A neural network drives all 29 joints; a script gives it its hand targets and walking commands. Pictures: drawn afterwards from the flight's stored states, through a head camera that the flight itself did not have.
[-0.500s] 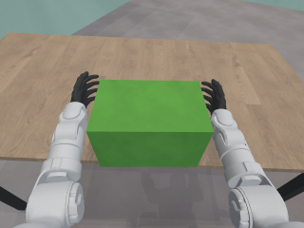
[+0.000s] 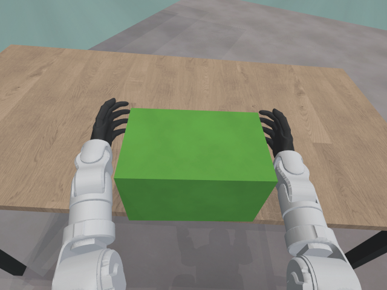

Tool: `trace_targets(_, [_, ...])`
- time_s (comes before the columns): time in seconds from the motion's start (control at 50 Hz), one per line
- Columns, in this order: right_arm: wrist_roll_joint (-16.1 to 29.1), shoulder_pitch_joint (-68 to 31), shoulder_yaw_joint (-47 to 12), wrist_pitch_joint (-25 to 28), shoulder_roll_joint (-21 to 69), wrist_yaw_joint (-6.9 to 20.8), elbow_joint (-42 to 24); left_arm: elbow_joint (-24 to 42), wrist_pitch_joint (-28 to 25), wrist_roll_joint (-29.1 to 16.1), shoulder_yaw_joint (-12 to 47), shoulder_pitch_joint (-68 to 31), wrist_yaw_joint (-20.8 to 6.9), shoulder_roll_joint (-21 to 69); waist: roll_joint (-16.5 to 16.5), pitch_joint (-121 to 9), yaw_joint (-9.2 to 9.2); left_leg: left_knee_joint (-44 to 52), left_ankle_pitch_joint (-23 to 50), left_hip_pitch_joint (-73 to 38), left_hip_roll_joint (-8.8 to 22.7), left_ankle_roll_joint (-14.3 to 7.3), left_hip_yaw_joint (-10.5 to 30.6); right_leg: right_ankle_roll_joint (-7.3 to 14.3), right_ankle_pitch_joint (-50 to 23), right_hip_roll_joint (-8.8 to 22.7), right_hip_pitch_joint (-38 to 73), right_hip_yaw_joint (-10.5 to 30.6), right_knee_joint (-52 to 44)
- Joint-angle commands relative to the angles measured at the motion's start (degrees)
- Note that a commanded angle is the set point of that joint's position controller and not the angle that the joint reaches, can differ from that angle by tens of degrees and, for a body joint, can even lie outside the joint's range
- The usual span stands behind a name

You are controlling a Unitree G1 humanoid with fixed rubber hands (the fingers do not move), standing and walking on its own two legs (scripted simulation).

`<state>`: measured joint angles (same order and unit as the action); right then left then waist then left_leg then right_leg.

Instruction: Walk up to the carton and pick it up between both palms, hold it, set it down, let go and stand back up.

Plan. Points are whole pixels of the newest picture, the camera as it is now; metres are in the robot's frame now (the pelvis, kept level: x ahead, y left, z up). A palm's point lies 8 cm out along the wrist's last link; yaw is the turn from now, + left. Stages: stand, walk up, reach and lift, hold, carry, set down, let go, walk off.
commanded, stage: reach and lift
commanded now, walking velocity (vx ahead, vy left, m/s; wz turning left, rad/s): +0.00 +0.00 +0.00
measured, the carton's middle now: (193, 166) +0.35 +0.01 +0.07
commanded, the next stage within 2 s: none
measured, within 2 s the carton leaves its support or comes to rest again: leaves its support in 0.48 s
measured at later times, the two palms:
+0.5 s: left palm (102, 137) +0.37 +0.19 +0.14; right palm (281, 148) +0.36 -0.17 +0.12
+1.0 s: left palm (100, 121) +0.35 +0.18 +0.19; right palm (300, 130) +0.36 -0.18 +0.18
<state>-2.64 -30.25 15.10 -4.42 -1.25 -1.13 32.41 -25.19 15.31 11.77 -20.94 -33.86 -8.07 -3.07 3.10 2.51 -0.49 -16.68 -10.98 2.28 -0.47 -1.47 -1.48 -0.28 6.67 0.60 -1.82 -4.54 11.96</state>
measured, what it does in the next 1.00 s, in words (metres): stands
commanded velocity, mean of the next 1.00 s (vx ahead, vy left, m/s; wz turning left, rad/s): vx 0.00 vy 0.00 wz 0.00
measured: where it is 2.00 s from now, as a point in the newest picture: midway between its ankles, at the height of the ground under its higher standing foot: outside the picture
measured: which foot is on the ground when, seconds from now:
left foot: down 0.00-1.00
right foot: down 0.00-1.00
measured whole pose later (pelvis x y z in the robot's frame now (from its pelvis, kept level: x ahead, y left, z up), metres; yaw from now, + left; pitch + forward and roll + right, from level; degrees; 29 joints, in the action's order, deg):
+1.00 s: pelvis -0.02 -0.01 +0.00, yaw +1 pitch -4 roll -1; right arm 11.3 -38.3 6.4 -19.5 -7.6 -5.5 30.5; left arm -10.4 38.0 10.5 -20.0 -36.3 -4.5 -4.2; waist 2.1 -1.2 -3.7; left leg -18.1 -10.1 4.0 -0.1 -0.9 -0.7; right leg 0.5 6.5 0.3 -3.6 -5.3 14.0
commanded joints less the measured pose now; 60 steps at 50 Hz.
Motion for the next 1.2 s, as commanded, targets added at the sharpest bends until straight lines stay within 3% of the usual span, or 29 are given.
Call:
trace_targets(0.0, [0.21, -24.03, -19.91, 4.35, 24.42, 2.28, -6.27, 3.62, -0.67, -1.62, 19.37, -20.8, -4.18, 21.78, -5.62, -13.8, 0.1, 1.24, 19.44, 3.49, -1.2, 3.72, -1.61, 0.3, -6.9, -2.27, 10.46, -0.1, 1.31])
trace_targets(0.24, [5.12, -27.71, -24.98, 3.32, 24.06, 1.28, -9.98, 10.52, 2.88, -4.85, 25.87, -22.57, -2.98, 23.64, -6.94, -19.42, -1.17, -0.38, 22.77, 0.62, -1.07, 4.36, -0.2, 0.4, -9.79, -2.51, 9.86, -0.19, 1.68])
trace_targets(0.42, [13.13, -34.47, -33.95, -1.27, 24.82, -0.21, -21.62, 22.59, 9.57, -10.04, 34.91, -24.25, -2.2, 26.34, -6.17, -28.4, -3.49, -3.57, 30.07, -2.25, -1.94, 5.49, 1.79, -0.52, -19.73, -3.22, 11.4, 0.34, 3.62])
trace_targets(0.54, [16.07, -38.49, -36.07, -5.31, 24.07, -0.88, -28.09, 25.69, 14.06, -10.21, 34.72, -24.11, -2.46, 26.67, -3.96, -28.11, -3.44, -2.94, 27.33, -0.76, -2.27, 4.9, 2.01, -0.88, -19.57, -3.42, 12.01, 0.8, 4.03])
trace_targets(0.7, [17.12, -42.28, -33.35, -10.39, 23.18, 0.17, -23.15, 22.71, 18.79, -7.71, 29.59, -27.29, -3.95, 25.8, -3.02, -22.65, -2.57, 0.32, 17.67, 2.68, -1.97, 3.29, 1.03, -0.32, -12.1, -3.06, 11.72, 1.39, 3.22])
trace_targets(0.9, [16.93, -48.58, -29.04, -12.36, 23.41, 1.45, -17.45, 20.28, 20.9, -7.92, 28.04, -34.4, -3.62, 26.42, -4.46, -22.32, -3.67, 1.67, 11.52, 3.91, -1.73, 2.76, 0.61, 0.2, -6.39, -2.83, 9.97, 1.47, 2.64])
trace_targets(1.18, [19.94, -53.96, -29.87, -15.03, 23.6, 0.95, -17.21, 20.57, 22.94, -9.38, 28.33, -37.92, -2.57, 26.33, -3.6, -25.36, -4.64, 1.0, 13.39, 3.79, -2.04, 2.47, 1.12, -0.26, -9.75, -3.11, 11.81, 2.04, 3.17])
